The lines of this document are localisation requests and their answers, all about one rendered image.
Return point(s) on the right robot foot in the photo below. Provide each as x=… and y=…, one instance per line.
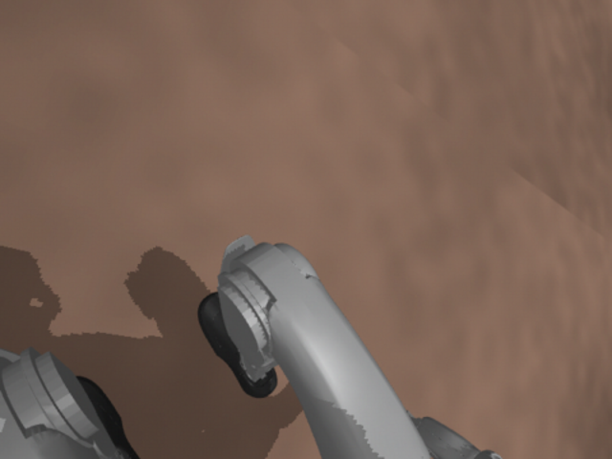
x=212, y=323

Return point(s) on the left robot foot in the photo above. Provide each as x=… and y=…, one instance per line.
x=109, y=417

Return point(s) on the right robot hand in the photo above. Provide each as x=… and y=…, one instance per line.
x=441, y=441

